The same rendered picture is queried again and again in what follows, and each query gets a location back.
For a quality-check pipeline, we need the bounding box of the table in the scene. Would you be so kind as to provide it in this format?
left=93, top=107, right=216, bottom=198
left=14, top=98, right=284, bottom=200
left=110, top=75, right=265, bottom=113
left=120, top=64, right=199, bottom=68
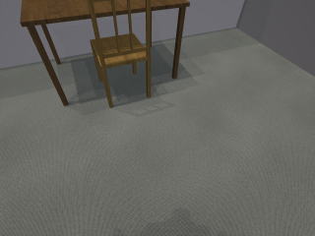
left=20, top=0, right=190, bottom=106

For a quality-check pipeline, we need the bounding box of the chair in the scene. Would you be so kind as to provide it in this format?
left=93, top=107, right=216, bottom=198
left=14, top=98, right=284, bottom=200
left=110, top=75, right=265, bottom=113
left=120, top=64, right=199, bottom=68
left=87, top=0, right=152, bottom=108

